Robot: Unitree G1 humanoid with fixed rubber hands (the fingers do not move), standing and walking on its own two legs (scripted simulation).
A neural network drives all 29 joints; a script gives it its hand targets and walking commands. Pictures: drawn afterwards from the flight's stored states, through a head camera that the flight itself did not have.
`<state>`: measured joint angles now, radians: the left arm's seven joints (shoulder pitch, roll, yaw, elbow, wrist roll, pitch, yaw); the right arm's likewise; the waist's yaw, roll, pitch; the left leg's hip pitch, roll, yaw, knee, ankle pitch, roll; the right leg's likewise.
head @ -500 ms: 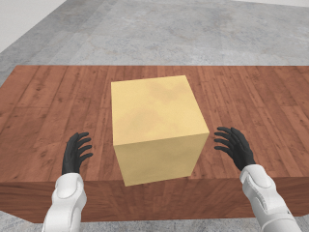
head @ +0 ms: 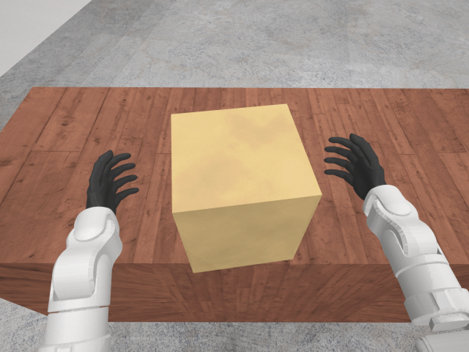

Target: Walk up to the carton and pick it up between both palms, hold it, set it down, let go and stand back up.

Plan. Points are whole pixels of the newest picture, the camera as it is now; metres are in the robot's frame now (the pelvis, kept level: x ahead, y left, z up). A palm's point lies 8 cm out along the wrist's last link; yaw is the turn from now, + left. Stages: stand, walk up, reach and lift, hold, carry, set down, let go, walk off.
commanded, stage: reach and lift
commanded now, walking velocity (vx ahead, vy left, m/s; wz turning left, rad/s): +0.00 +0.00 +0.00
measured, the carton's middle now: (237, 193) +0.40 +0.03 +0.01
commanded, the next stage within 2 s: none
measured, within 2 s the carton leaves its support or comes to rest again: neither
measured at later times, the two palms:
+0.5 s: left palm (90, 163) +0.35 +0.25 +0.14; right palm (350, 129) +0.45 -0.15 +0.14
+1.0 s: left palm (106, 185) +0.35 +0.25 +0.07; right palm (331, 145) +0.47 -0.14 +0.08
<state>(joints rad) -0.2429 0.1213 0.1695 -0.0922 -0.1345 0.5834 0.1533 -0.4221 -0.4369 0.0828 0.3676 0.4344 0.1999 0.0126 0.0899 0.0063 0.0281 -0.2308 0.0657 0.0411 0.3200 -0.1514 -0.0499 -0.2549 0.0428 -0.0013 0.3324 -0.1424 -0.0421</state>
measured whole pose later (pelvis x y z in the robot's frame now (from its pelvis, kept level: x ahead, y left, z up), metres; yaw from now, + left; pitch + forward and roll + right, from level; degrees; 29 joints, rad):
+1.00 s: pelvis +0.01 +0.01 +0.00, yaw +3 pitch +10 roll -1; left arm -0.50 0.08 0.18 0.35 -0.05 0.34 0.12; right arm -0.75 -0.38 0.02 0.84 0.30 0.05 0.05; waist 0.13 0.02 -0.04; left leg -0.38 0.05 -0.02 0.37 -0.16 -0.04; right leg -0.36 0.04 -0.04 0.32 -0.14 -0.03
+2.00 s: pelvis +0.00 +0.00 -0.01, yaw +1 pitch +17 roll -1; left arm -0.65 -0.10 0.32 0.84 0.12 -0.16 0.19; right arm -0.84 -0.18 -0.06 1.15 0.11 -0.22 -0.05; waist 0.15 0.02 -0.12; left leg -0.56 0.07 0.01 0.45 -0.18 -0.05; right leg -0.55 0.05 -0.02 0.41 -0.15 -0.04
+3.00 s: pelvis +0.02 +0.00 +0.00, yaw +3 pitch +12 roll +0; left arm -0.55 -0.15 0.45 0.80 0.29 -0.23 0.10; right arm -0.75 -0.07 -0.31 1.17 -0.22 -0.33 -0.04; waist 0.11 0.00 -0.08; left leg -0.37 0.06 0.02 0.31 -0.15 -0.05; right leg -0.35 0.04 -0.04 0.28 -0.14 -0.04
